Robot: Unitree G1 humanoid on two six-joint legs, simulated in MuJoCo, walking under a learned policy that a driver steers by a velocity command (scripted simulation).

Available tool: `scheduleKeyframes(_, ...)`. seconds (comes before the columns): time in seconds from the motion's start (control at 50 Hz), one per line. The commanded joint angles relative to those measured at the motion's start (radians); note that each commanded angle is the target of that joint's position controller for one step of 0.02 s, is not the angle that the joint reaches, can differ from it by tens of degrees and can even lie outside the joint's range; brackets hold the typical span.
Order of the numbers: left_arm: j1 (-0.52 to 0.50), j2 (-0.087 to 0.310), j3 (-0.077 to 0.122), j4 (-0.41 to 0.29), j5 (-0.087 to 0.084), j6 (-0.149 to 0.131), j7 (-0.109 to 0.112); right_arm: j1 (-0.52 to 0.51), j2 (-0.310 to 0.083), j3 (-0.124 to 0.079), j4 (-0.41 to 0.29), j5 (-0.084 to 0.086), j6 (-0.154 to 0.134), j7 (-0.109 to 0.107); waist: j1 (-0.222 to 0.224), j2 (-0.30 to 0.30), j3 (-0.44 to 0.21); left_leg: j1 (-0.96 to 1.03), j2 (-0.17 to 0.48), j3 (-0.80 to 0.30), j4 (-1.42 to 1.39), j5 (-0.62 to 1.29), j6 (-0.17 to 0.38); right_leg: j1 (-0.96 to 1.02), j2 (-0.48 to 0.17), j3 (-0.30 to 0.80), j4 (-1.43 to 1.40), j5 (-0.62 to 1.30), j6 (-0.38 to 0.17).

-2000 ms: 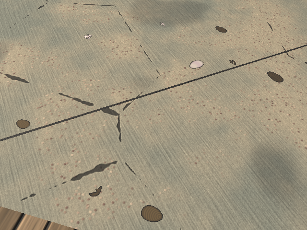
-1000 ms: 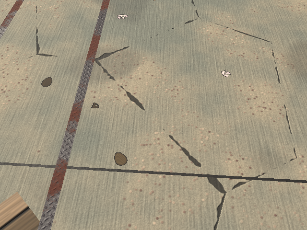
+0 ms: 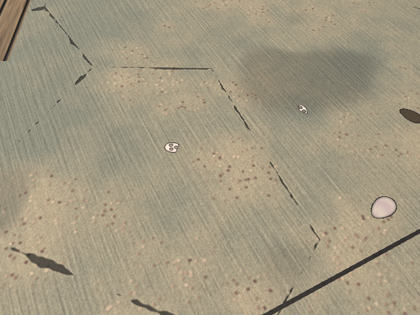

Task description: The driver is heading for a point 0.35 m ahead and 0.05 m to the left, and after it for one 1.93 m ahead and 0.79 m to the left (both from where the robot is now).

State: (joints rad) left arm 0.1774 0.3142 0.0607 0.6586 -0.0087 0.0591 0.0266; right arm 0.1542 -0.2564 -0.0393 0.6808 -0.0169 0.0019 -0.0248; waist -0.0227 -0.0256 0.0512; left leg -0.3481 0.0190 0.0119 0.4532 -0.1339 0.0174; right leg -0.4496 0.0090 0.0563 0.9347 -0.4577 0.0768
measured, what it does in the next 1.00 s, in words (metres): walks ahead, turning left: right foot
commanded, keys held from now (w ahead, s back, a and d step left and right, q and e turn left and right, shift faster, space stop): no key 0.20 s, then q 0.22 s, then w+q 0.10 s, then q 0.28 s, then e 0.20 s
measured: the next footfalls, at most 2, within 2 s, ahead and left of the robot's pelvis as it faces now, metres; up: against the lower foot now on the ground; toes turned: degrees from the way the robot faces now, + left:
right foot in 0.10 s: +0.04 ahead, -0.14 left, +0.00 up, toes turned +0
right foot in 1.16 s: +0.22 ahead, -0.05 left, +0.00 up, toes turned +12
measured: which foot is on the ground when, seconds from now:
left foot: down 0.00-1.00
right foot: up 0.00-0.08, down 0.10-0.60, up 0.62-1.00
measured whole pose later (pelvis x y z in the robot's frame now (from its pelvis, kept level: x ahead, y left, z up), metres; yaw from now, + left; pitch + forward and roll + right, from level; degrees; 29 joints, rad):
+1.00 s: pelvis +0.10 +0.05 +0.00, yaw +16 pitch +1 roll -1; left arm 0.14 0.28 0.06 0.75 -0.01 0.00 0.01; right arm 0.19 -0.26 -0.03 0.70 -0.02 0.01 -0.03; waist 0.00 -0.05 0.03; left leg -0.11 -0.11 -0.07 0.38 -0.27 0.10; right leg -0.50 -0.06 0.04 0.75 -0.17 0.08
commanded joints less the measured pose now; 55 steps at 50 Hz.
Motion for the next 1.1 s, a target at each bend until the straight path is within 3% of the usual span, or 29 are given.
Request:
scheduleKeyframes(0.02, 0.039, 0.053, 0.009, -0.054, 0.004, -0.013, -0.009, -0.019, -0.174, -0.047, -0.048, 0.013, -0.005, 0.001, 0.003, 0.217, -0.187, 0.162, 0.229, -0.193, -0.112, 0.234, 0.226, 0.106, -0.004, -0.041, -0.168, 0.049, -0.017)
scheduleKeyframes(0.06, 0.067, 0.049, 0.01, -0.037, 0.005, -0.014, -0.019, -0.025, -0.175, -0.044, -0.037, 0.025, 0.001, 0.005, 0.025, 0.208, -0.17, 0.128, 0.217, -0.186, -0.088, 0.14, 0.204, 0.191, 0.008, -0.069, -0.345, 0.156, -0.048)
scheduleKeyframes(0.1, 0.09, 0.062, 0.012, -0.026, 0.018, -0.016, -0.024, 0.029, -0.145, -0.033, -0.005, 0.034, -0.001, 0.008, 0.038, 0.17, -0.145, 0.027, 0.17, -0.151, -0.048, 0.002, 0.11, 0.333, -0.001, -0.043, -0.535, 0.291, -0.106)
scheduleKeyframes(0.12, 0.099, 0.124, 0.021, -0.039, 0.032, -0.016, -0.017, 0.048, -0.092, -0.016, -0.009, 0.009, -0.008, 0.015, 0.013, -0.003, -0.161, -0.065, 0.092, -0.064, 0.107, -0.15, 0.02, 0.408, -0.17, 0.164, -0.59, 0.378, -0.162)
scheduleKeyframes(0.14, 0.032, 0.14, 0.019, -0.038, 0.043, -0.018, -0.021, 0.029, -0.052, -0.007, -0.037, -0.005, -0.017, 0.015, -0.021, -0.215, -0.116, -0.068, 0.007, 0.009, 0.11, -0.3, -0.038, 0.232, -0.297, 0.282, -0.627, 0.329, -0.274)
scheduleKeyframes(0.16, -0.029, 0.083, 0.005, -0.063, 0.052, -0.032, -0.023, -0.022, -0.109, -0.019, -0.028, -0.006, -0.017, 0.009, 0.013, -0.165, -0.071, 0.003, 0.024, -0.028, 0.163, -0.278, -0.058, 0.147, -0.266, 0.267, -0.663, 0.211, -0.288)
scheduleKeyframes(0.18, -0.055, 0.048, -0.007, -0.053, 0.055, -0.047, -0.023, -0.022, -0.106, -0.023, -0.017, -0.002, -0.017, 0.01, -0.004, -0.149, -0.061, 0.034, 0.02, -0.032, 0.13, -0.201, -0.056, 0.139, -0.218, 0.219, -0.651, 0.159, -0.249)
scheduleKeyframes(0.22, -0.044, 0.04, -0.009, -0.028, 0.037, -0.068, -0.023, 0.004, -0.095, -0.019, 0.013, -0.013, -0.013, 0.007, -0.004, -0.142, -0.059, 0.091, 0.027, -0.038, 0.037, -0.042, -0.068, 0.166, -0.154, 0.139, -0.609, 0.169, -0.18)
scheduleKeyframes(0.26, 0.007, 0.027, -0.014, -0.006, 0.039, -0.076, -0.021, 0.021, -0.111, -0.018, 0.023, -0.002, -0.011, 0.012, 0.006, -0.111, -0.066, 0.131, 0.041, -0.054, 0.017, 0.031, -0.063, 0.174, -0.117, 0.097, -0.588, 0.174, -0.141)
scheduleKeyframes(0.28, 0.028, 0.049, -0.007, -0.005, 0.037, -0.072, -0.016, 0.018, -0.144, -0.028, 0.026, 0.011, -0.01, 0.013, 0.02, -0.075, -0.04, 0.081, 0.028, -0.056, 0.037, 0.005, -0.047, 0.185, -0.107, 0.083, -0.591, 0.145, -0.136)
scheduleKeyframes(0.34, 0.05, 0.115, 0.022, 0.0, 0.025, -0.057, 0.004, -0.01, -0.144, -0.035, 0.01, 0.022, -0.007, 0.015, 0.036, -0.062, -0.006, -0.032, 0.003, -0.042, 0.117, -0.025, -0.036, 0.231, -0.17, 0.105, -0.582, 0.226, -0.186)
scheduleKeyframes(0.42, 0.01, 0.103, 0.034, -0.024, 0.016, -0.046, 0.023, 0.027, -0.12, -0.041, -0.006, 0.025, 0.004, 0.025, 0.032, -0.115, -0.042, -0.113, 0.016, -0.018, 0.343, -0.28, -0.031, 0.266, -0.311, 0.159, -0.551, 0.506, -0.293)
scheduleKeyframes(0.48, 0.05, 0.133, 0.05, -0.014, 0.003, -0.061, 0.018, -0.027, -0.106, -0.037, -0.042, 0.038, 0.014, 0.042, 0.074, -0.073, -0.041, -0.221, 0.06, -0.012, 0.433, -0.403, 0.0, 0.33, -0.386, 0.216, -0.624, 0.223, -0.327)
scheduleKeyframes(0.52, 0.009, 0.142, 0.054, -0.012, -0.011, -0.07, 0.007, -0.018, -0.105, -0.035, -0.044, 0.048, 0.013, 0.054, 0.054, -0.074, -0.013, -0.161, 0.06, 0.006, 0.339, -0.357, 0.027, 0.296, -0.355, 0.169, -0.645, 0.086, -0.29)
scheduleKeyframes(0.56, -0.077, 0.133, 0.052, -0.02, -0.016, -0.064, 0.001, 0.098, -0.109, -0.047, 0.0, 0.039, 0.004, 0.057, -0.023, -0.07, -0.033, 0.059, -0.026, 0.1, 0.124, -0.166, 0.038, 0.215, -0.261, 0.007, -0.511, 0.289, -0.223)
scheduleKeyframes(0.58, -0.05, 0.102, 0.045, -0.011, -0.012, -0.064, 0.001, 0.172, -0.152, -0.069, 0.022, 0.031, 0.0, 0.051, -0.043, -0.018, -0.078, 0.202, -0.058, 0.073, 0.046, -0.077, 0.052, 0.166, -0.199, -0.082, -0.334, 0.375, -0.171)
scheduleKeyframes(0.6, -0.04, 0.049, 0.028, -0.042, 0.021, -0.068, 0.004, 0.235, -0.285, -0.105, 0.007, 0.033, -0.004, 0.035, -0.038, 0.243, -0.129, 0.366, 0.165, -0.291, -0.054, 0.205, 0.138, -0.035, -0.091, -0.199, 0.036, 0.171, -0.058)
scheduleKeyframes(0.62, -0.101, 0.027, 0.017, -0.1, 0.027, -0.082, 0.007, 0.244, -0.343, -0.104, -0.026, 0.007, -0.022, 0.044, -0.048, 0.384, -0.162, 0.42, 0.355, -0.7, -0.158, 0.349, 0.343, -0.277, 0.065, -0.072, 0.244, -0.21, -0.015)
scheduleKeyframes(0.64, -0.091, 0.083, 0.03, -0.079, 0.009, -0.088, 0.003, 0.211, -0.253, -0.078, -0.046, 0.005, -0.04, 0.05, -0.046, 0.2, -0.157, 0.423, 0.366, -0.615, -0.137, 0.395, 0.355, -0.299, 0.005, 0.024, 0.349, -0.223, -0.022)
scheduleKeyframes(0.66, -0.077, 0.095, 0.034, -0.066, 0.0, -0.087, -0.002, 0.168, -0.221, -0.067, -0.054, 0.014, -0.048, 0.046, -0.018, 0.133, -0.132, 0.393, 0.318, -0.499, -0.102, 0.42, 0.313, -0.303, -0.02, 0.023, 0.351, -0.144, -0.036)
scheduleKeyframes(0.68, -0.068, 0.095, 0.037, -0.046, 0.008, -0.084, 0.002, 0.127, -0.215, -0.067, -0.063, 0.029, -0.045, 0.04, 0.001, 0.05, -0.113, 0.365, 0.265, -0.413, -0.091, 0.421, 0.259, -0.301, -0.046, 0.019, 0.299, -0.059, -0.038)
scheduleKeyframes(0.7, -0.076, 0.102, 0.041, -0.044, 0.02, -0.079, 0.008, 0.093, -0.208, -0.064, -0.072, 0.038, -0.037, 0.031, 0.01, 0.052, -0.102, 0.345, 0.234, -0.37, -0.096, 0.445, 0.226, -0.282, -0.064, 0.024, 0.239, 0.019, -0.035)
scheduleKeyframes(0.76, -0.042, 0.074, 0.036, -0.021, 0.015, -0.072, 0.003, 0.092, -0.21, -0.061, -0.082, 0.026, -0.018, 0.006, 0.031, 0.1, -0.135, 0.318, 0.174, -0.291, -0.101, 0.604, 0.199, -0.197, -0.032, 0.01, 0.198, 0.146, -0.009)
scheduleKeyframes(0.8, -0.057, 0.069, 0.034, -0.02, 0.013, -0.07, 0.006, 0.107, -0.215, -0.064, -0.08, 0.031, -0.008, -0.003, 0.023, 0.101, -0.138, 0.339, 0.165, -0.287, -0.095, 0.62, 0.189, -0.214, -0.02, 0.015, 0.14, 0.177, 0.006)
scheduleKeyframes(0.86, -0.065, 0.053, 0.026, 0.002, 0.008, -0.067, 0.0, 0.088, -0.169, -0.046, -0.072, 0.025, 0.007, -0.017, 0.014, 0.12, -0.145, 0.353, 0.154, -0.231, -0.093, 0.593, 0.156, -0.189, -0.047, 0.006, 0.02, 0.255, 0.023)
scheduleKeyframes(0.92, -0.102, 0.025, 0.014, 0.009, 0.007, -0.072, -0.014, 0.076, -0.124, -0.024, -0.043, 0.006, 0.008, -0.019, -0.002, 0.14, -0.123, 0.294, 0.134, -0.174, -0.107, 0.587, 0.131, -0.078, -0.08, -0.008, -0.128, 0.319, 0.023)
scheduleKeyframes(1.0, -0.123, 0.055, 0.02, 0.006, -0.006, -0.079, -0.024, 0.07, -0.153, -0.028, -0.009, -0.007, 0.003, -0.007, -0.023, 0.143, -0.067, 0.27, 0.16, -0.176, -0.112, 0.57, 0.15, -0.01, -0.073, -0.035, -0.218, 0.267, -0.008)
scheduleKeyframes(1.04, -0.134, 0.079, 0.027, -0.01, -0.009, -0.081, -0.027, 0.064, -0.185, -0.042, 0.001, 0.004, 0.011, -0.008, -0.027, 0.139, -0.045, 0.317, 0.193, -0.203, -0.079, 0.588, 0.176, -0.057, -0.06, -0.046, -0.221, 0.169, -0.029)
scheduleKeyframes(1.1, -0.124, 0.069, 0.025, -0.024, -0.014, -0.084, -0.041, 0.055, -0.193, -0.051, 0.004, 0.019, 0.031, -0.021, -0.022, 0.11, -0.046, 0.389, 0.235, -0.228, -0.011, 0.659, 0.211, -0.088, -0.043, -0.057, -0.261, 0.096, -0.061)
